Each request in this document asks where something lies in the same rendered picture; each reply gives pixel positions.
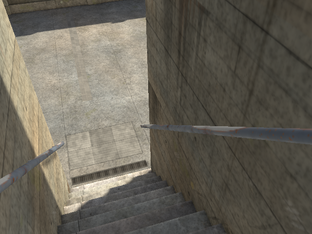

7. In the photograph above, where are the stairs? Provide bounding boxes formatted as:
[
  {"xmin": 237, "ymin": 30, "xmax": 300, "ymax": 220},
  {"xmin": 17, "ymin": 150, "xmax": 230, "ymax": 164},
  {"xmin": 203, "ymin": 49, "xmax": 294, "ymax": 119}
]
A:
[{"xmin": 58, "ymin": 168, "xmax": 226, "ymax": 234}]

